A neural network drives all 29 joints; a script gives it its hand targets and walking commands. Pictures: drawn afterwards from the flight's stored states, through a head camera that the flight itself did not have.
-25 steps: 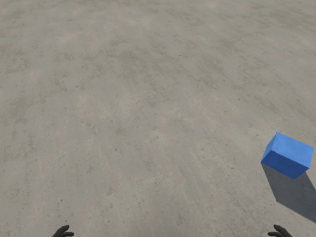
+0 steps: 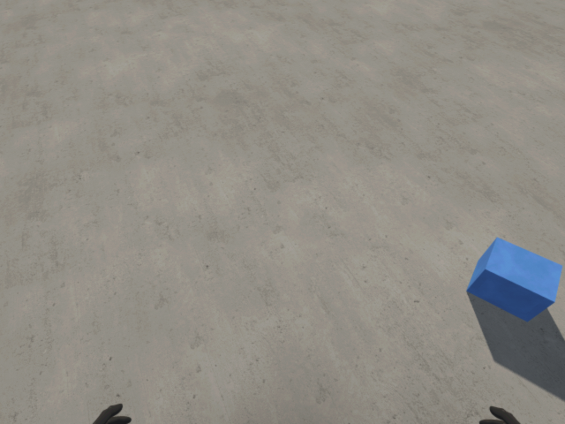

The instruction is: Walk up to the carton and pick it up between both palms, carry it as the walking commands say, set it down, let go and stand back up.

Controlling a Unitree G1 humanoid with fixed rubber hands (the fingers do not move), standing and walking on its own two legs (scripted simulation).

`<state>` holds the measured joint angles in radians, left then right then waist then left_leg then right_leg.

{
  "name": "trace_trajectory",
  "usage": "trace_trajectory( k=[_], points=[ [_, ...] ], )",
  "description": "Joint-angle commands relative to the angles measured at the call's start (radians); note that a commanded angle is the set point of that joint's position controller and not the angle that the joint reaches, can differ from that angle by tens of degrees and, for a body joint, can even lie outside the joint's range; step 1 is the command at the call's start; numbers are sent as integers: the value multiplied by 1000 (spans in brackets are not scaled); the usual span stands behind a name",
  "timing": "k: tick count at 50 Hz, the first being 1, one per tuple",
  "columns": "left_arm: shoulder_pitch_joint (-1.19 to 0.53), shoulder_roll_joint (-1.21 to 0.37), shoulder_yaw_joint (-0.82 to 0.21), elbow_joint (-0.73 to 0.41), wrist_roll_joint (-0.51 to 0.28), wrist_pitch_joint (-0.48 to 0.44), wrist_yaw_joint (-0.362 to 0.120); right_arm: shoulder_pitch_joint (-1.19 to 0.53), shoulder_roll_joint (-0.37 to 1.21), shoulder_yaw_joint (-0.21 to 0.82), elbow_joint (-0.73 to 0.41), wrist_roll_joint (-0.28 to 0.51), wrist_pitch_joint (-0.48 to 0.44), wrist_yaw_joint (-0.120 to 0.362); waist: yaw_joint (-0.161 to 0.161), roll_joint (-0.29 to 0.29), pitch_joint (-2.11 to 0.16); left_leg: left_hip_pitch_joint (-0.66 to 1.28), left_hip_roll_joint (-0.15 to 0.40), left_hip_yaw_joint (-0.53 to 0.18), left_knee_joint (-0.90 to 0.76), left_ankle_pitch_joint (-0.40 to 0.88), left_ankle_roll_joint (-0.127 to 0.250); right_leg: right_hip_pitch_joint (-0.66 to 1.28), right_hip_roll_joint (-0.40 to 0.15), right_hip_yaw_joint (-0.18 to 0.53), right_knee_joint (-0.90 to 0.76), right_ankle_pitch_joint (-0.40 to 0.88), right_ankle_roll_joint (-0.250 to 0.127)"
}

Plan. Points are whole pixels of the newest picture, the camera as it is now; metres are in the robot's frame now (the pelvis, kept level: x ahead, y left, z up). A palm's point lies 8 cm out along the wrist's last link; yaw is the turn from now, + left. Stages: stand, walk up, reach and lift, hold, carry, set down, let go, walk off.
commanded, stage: walk up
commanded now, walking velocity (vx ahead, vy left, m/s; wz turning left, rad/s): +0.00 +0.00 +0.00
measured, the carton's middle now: (512, 278) +0.69 -0.82 -0.70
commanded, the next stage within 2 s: none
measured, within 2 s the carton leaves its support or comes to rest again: neither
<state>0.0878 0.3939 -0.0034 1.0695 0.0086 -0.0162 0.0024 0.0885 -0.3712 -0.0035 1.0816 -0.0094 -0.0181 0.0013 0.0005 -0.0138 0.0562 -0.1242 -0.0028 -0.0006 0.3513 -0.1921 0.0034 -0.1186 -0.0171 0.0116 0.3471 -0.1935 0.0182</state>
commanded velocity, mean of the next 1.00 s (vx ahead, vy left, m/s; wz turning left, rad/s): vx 0.00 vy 0.00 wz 0.00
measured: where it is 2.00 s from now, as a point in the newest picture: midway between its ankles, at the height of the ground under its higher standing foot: (461, 414)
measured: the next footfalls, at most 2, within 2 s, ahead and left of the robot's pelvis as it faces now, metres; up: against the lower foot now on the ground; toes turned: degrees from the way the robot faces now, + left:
right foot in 0.50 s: +0.09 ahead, -0.25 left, +0.00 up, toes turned -18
left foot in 0.70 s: +0.15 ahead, -0.03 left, +0.00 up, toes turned -13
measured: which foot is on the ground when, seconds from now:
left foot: down 0.00-0.50, up 0.52-0.68, down 0.70-1.00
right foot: down 0.00-0.20, up 0.22-0.48, down 0.50-0.70, up 0.72-0.98, down 1.00-1.00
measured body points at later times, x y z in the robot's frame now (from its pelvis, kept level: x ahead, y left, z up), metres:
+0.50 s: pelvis +0.02 -0.07 -0.03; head +0.03 -0.07 +0.42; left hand +0.21 +0.26 -0.11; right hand +0.03 -0.47 -0.09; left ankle +0.00 +0.11 -0.75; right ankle +0.05 -0.24 -0.75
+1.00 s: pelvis +0.10 -0.20 -0.03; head +0.15 -0.20 +0.41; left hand +0.41 +0.01 -0.12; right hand -0.06 -0.54 -0.09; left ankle +0.11 -0.02 -0.75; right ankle +0.12 -0.37 -0.74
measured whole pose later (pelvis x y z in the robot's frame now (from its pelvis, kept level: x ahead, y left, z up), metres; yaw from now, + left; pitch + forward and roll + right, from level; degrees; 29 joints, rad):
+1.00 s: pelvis +0.10 -0.20 -0.03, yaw -27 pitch -2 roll +1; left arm 0.14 0.48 0.11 0.69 0.03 0.03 -0.14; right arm 0.42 -0.53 -0.10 0.81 -0.02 -0.12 -0.04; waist -0.05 -0.07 0.12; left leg -0.16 0.18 0.19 0.68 -0.46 -0.06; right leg -0.47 -0.08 0.00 0.73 -0.32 -0.04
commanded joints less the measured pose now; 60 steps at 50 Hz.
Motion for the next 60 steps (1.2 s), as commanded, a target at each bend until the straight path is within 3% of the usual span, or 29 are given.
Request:
trace_trajectory(
  k=[1,9,10,11,12,13,15,20,24,25,26,27,29,32,34,35,36,37,38,40,43,45,49,50,51,52,54,57,60],
  points=[
    [-24,181,36,-41,-2,-12,7,-51,-208,-41,-51,1,-11,-6,3,18,-83,14,121,-101,-57,155,30,22,-104,84,-48,146,-34],
    [-40,177,30,-49,1,-10,9,-43,-186,-33,-48,1,-14,-7,-6,2,-82,21,123,-103,-63,158,27,16,-105,77,-40,153,-36],
    [-30,285,102,-183,47,30,-51,74,-379,-137,-103,-3,-37,-31,-42,-22,-78,223,172,-96,56,-39,85,-288,-14,104,151,-11,-86],
    [-110,240,100,-229,50,50,-81,217,-415,-161,-86,-4,-44,-46,-111,136,-77,326,362,-264,-56,-61,166,-496,18,29,369,-233,-59],
    [-140,209,97,-284,68,64,-88,241,-440,-175,-131,-10,-54,-55,-113,138,-53,268,523,-352,-76,15,236,-581,-61,112,543,-295,-29],
    [-114,224,108,-300,66,66,-99,217,-409,-178,-167,-6,-62,-60,-80,19,-60,229,530,-340,-67,53,254,-568,-92,165,607,-256,-19],
    [-3,223,119,-302,46,69,-127,110,-369,-181,-233,-19,-72,-62,-10,54,-24,103,466,-191,-99,-31,221,-503,-145,166,579,-187,3],
    [40,221,145,-332,38,61,-175,46,-380,-207,-291,-35,-79,-47,5,173,2,-174,347,56,-83,-138,168,-239,-138,-2,402,-98,3],
    [144,263,170,-326,44,48,-159,89,-355,-184,-288,-34,-61,-34,52,80,-39,-280,244,167,238,-231,112,-29,-4,-158,283,-163,-38],
    [241,305,189,-304,50,45,-143,113,-326,-168,-288,-31,-55,-35,97,-55,-84,-347,175,208,490,-196,76,77,15,-96,215,-247,-80],
    [312,443,219,-313,49,40,-127,75,-260,-145,-339,-14,-59,-36,147,-412,-62,-608,5,235,816,-425,14,129,-235,460,-64,-363,-230],
    [280,461,222,-331,18,41,-122,41,-286,-141,-352,2,-57,-39,126,-305,-67,-603,61,52,845,-517,14,30,-335,654,-125,-354,-343],
    [173,384,197,-371,21,45,-108,116,-324,-148,-312,7,-69,-32,68,-158,-11,-524,123,7,730,-403,10,-30,-264,468,-52,-392,-304],
    [99,336,175,-417,39,48,-112,282,-328,-156,-246,4,-79,-31,0,-190,7,-214,56,93,499,-373,21,-290,-209,336,-20,-332,-263],
    [-16,313,162,-457,40,60,-114,478,-310,-172,-197,-3,-82,-38,-129,-128,-27,125,16,128,300,-161,38,-532,-127,243,124,-472,-197],
    [-43,241,147,-485,40,63,-113,571,-367,-191,-187,-20,-90,-49,-193,37,-31,276,98,-45,150,-266,42,-702,-22,163,397,-514,-145],
    [-63,144,126,-527,35,51,-102,606,-478,-213,-222,-40,-104,-62,-196,265,-10,199,417,-611,-159,-648,88,-809,113,160,768,-358,-75],
    [-29,244,139,-515,48,54,-91,407,-526,-212,-287,-19,-112,-69,-91,96,108,1,562,-748,-236,-619,147,-788,19,288,870,-266,-37],
    [49,281,153,-462,37,48,-92,296,-467,-193,-310,-9,-123,-70,-6,-15,133,-77,519,-607,-180,-452,155,-716,-3,288,869,-165,-33],
    [131,271,158,-403,28,38,-103,223,-387,-172,-325,-15,-138,-71,39,62,119,-63,393,-277,-61,-87,170,-625,-41,208,796,-118,-11],
    [67,233,154,-430,20,37,-122,298,-393,-174,-314,-24,-135,-59,-10,195,78,-25,349,-29,51,416,198,-537,-86,106,653,-145,-9],
    [-17,219,150,-472,23,32,-138,356,-416,-178,-311,-19,-127,-56,-51,188,48,-1,349,35,83,500,188,-473,-93,31,520,-170,-29],
    [101,227,169,-444,24,30,-141,334,-413,-169,-325,-9,-99,-46,15,175,-96,-148,295,151,279,408,137,-78,21,-132,331,-111,-84],
    [205,259,184,-410,24,27,-130,346,-374,-159,-330,-14,-96,-45,70,39,-148,-208,252,188,498,384,122,59,76,-160,291,-134,-97],
    [355,330,218,-389,37,29,-112,359,-327,-136,-350,-4,-92,-45,165,-149,-199,-383,203,207,817,267,77,217,-19,37,210,-235,-177],
    [352,423,230,-413,20,23,-100,306,-253,-109,-410,22,-99,-44,148,-412,-206,-646,50,168,977,-343,40,229,-287,573,6,-208,-308],
    [249,342,193,-446,-8,24,-81,240,-328,-123,-385,23,-93,-49,107,-47,-123,-619,153,-3,1009,-311,41,81,-305,497,46,-128,-354],
    [144,306,172,-484,8,9,-78,374,-311,-115,-307,10,-98,-43,16,-124,8,-427,158,52,688,-289,35,-213,-194,280,88,-40,-277],
    [165,288,157,-500,30,8,-93,410,-307,-127,-281,5,-99,-40,25,-167,-28,-282,88,115,528,-282,30,-295,-185,280,66,-69,-297]
  ],
)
